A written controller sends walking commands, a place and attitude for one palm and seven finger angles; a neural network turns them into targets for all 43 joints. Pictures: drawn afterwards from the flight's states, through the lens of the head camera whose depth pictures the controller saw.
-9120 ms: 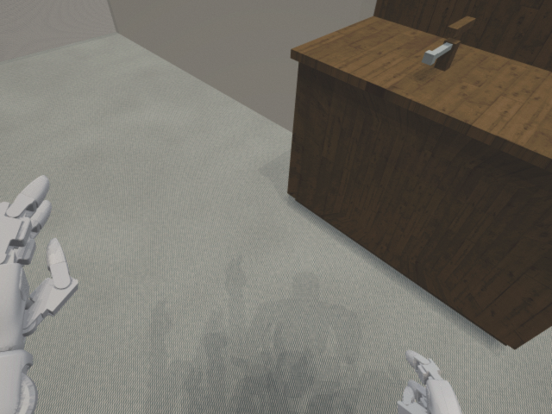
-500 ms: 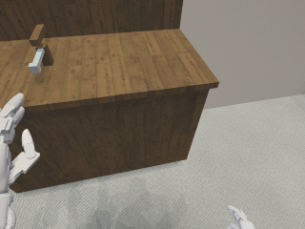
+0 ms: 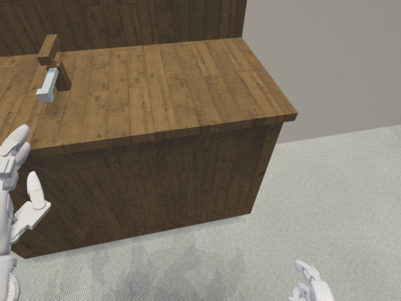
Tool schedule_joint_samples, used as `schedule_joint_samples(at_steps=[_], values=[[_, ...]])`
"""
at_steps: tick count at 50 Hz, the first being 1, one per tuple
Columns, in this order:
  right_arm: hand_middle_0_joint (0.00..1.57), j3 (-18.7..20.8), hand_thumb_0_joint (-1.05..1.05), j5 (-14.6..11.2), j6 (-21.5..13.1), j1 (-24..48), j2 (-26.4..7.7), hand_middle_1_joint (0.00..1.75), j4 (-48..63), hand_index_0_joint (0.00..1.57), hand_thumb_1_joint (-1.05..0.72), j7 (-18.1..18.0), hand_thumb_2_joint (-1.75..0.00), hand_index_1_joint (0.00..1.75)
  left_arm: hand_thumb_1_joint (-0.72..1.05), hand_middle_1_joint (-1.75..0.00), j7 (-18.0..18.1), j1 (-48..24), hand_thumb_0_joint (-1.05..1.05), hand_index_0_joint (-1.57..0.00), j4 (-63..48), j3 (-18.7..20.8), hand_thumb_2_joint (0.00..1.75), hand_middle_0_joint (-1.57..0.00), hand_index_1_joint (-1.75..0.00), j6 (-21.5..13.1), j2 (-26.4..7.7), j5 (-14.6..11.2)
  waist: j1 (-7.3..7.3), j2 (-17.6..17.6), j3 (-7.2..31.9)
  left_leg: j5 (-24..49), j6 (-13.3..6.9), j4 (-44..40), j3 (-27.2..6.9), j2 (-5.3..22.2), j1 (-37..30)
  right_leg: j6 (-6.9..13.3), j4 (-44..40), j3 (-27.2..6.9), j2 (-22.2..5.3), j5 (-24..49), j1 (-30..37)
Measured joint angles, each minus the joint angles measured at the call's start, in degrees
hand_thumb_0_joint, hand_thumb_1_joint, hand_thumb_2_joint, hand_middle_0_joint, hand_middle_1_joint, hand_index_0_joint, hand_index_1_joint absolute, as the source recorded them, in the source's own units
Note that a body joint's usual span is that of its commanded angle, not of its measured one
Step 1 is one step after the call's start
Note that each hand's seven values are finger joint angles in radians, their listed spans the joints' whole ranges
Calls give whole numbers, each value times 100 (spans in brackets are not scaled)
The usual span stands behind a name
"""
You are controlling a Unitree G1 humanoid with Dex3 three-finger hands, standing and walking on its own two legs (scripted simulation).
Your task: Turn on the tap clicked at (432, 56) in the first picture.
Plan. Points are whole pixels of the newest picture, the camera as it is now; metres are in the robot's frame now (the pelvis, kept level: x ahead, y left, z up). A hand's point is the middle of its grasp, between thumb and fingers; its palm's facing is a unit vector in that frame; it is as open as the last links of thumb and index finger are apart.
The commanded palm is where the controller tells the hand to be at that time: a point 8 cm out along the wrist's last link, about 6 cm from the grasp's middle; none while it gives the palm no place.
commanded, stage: come to a stop and stand still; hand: left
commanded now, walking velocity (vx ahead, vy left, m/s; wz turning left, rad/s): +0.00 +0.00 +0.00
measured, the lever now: (45, 95) +0.55 +0.44 +0.10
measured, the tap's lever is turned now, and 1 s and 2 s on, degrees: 0 0 0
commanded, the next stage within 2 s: look again from close up in 0.32 s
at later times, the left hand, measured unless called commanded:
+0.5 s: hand (23, 170) +0.26 +0.28 +0.19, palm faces +0.47 -0.75 -0.47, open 7.4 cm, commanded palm +0.17 +0.28 +0.18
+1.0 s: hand (19, 185) +0.24 +0.28 +0.17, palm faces +0.42 -0.86 -0.28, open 7.4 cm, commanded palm +0.19 +0.32 +0.18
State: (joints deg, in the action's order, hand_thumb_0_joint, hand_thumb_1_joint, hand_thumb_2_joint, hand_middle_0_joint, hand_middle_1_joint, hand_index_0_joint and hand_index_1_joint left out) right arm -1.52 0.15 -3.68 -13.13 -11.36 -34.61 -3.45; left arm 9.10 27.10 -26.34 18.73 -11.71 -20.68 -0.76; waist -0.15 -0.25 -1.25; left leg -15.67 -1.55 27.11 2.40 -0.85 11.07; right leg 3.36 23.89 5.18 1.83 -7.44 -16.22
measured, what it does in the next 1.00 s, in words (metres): stands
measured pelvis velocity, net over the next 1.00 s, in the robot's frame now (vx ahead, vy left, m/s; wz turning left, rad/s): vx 0.02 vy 0.04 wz -0.02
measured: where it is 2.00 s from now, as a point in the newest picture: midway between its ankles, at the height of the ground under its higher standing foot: outside the picture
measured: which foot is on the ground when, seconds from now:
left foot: down 0.00-1.00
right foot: down 0.00-1.00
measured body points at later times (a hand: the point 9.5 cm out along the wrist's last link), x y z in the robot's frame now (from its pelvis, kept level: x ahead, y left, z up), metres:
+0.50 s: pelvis +0.01 +0.00 +0.00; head +0.05 +0.02 +0.44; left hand +0.22 +0.32 +0.21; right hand +0.18 -0.22 -0.09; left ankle -0.01 +0.10 -0.74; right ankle +0.06 -0.08 -0.74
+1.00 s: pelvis +0.02 +0.04 -0.01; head +0.01 +0.06 +0.44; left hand +0.21 +0.33 +0.19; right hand +0.20 -0.18 -0.06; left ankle -0.01 +0.10 -0.74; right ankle +0.06 -0.08 -0.74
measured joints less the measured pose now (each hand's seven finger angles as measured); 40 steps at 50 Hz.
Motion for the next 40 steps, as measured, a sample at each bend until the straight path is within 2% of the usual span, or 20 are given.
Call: schedule_joint_samples(at_steps=[9, 21, 22, 23, 25, 27, 29, 33, 36, 40], values=[[20, 0, 1, -26, 52, 136, -10, 30, 22, 20, -91, 1, -90, 30, 89, -30, -34, -24, 1, -21, 105, -108, 90, -21, -30, 75, 131, -53, -9, -43, -18, -168, -5, 89, -17, 1, -49, -16, 151, 9, -3, -202, 23], [20, 23, 1, -26, 111, 192, -20, 30, 104, 20, -91, -4, -90, 30, 89, -30, -12, 29, 1, -21, -119, -14, 90, -21, -30, 50, 30, -88, 21, 12, -70, -245, -8, 155, -54, 10, -15, -24, 187, 43, 3, -273, 12], [20, 96, 1, 10, -6, 100, -7, 30, 147, 20, -91, -7, -90, 30, 89, -30, -148, -291, 1, -21, -49, 76, 90, -22, -30, 89, -169, 148, -100, 12, -131, -261, -7, 243, -70, 35, 44, -49, 194, 67, 19, -270, 1], [20, 144, 1, 22, -143, 24, 13, 30, 118, 20, -91, 4, -90, 30, 88, -30, -298, -796, 1, -22, 228, 224, 90, -22, -30, -53, -455, 226, -214, 44, -170, -279, -9, 339, -107, 44, 139, -32, 223, 110, 22, -265, -52], [20, 116, 1, -12, -250, 51, 36, 30, 37, 20, -91, 96, -90, 30, 88, -30, -342, -1510, 1, -22, 755, 579, 90, -22, -30, -269, -744, 93, -300, 111, -286, -261, -20, 356, -110, 59, 167, 24, 182, 119, 41, -203, -61], [20, 82, 1, -44, -325, 95, 10, 30, 63, 20, -91, 220, -90, 30, 88, -30, -251, -1696, 1, -22, 997, 805, 90, -22, -30, -297, -645, -102, -250, 125, -363, -174, -31, 208, -10, 26, 65, 5, 123, 19, 17, -123, -28], [20, 96, 1, -64, -402, 70, -66, 30, 147, 20, -91, 328, -90, 30, 89, -30, -193, -1441, 1, -21, 910, 730, 90, -21, -30, -285, -352, -216, -153, 44, -358, -113, -83, 77, 86, -30, -30, -73, 100, -82, -29, -87, -4], [20, 153, 1, -83, -460, -7, -134, 30, 214, 20, -91, 390, -90, 30, 89, -30, -328, -482, 1, -20, 421, -1, 90, -20, -30, -282, 143, -181, 8, -88, -306, -99, -201, -16, 178, -140, -149, -187, 162, -187, -125, -128, 29], [20, 114, 1, -58, -402, -69, -18, 30, 167, 20, -91, 308, -90, 30, 89, -30, -462, -53, 1, -21, 299, -221, 90, -21, -30, -269, 77, -123, 29, 52, -259, -95, -217, -47, 166, -174, -201, -205, 177, -183, -159, -159, 70], [20, 27, 1, -35, -417, -186, 85, 30, 184, 20, -91, 206, -90, 30, 88, -30, -443, -185, 1, -22, 385, 70, 90, -22, -30, -207, -145, -133, -97, 280, -252, -82, -222, -48, 96, -186, -233, -199, 145, -114, -178, -155, 140]])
